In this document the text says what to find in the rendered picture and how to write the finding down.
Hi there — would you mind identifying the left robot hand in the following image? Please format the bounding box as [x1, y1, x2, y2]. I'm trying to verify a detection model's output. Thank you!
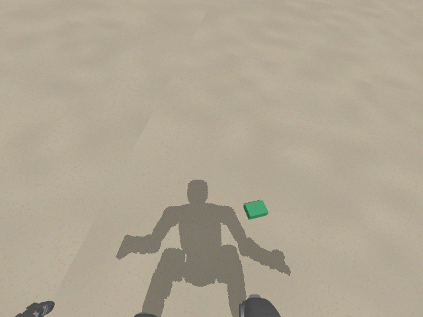
[15, 301, 55, 317]

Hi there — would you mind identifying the small box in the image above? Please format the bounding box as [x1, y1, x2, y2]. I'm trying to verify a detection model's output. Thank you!
[243, 200, 268, 220]

